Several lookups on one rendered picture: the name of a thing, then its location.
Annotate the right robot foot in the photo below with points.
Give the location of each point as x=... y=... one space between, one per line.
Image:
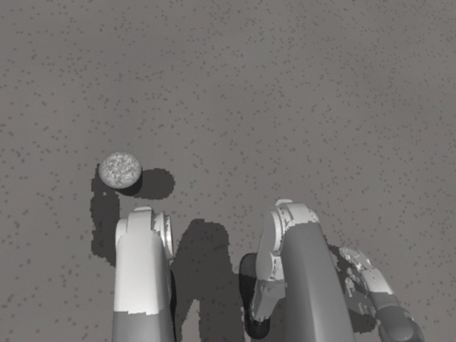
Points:
x=247 y=281

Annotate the cup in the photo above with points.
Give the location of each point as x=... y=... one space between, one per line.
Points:
x=122 y=171

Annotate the right robot hand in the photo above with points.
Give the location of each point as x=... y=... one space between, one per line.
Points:
x=372 y=281

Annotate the right robot arm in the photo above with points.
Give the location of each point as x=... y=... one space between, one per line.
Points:
x=395 y=324

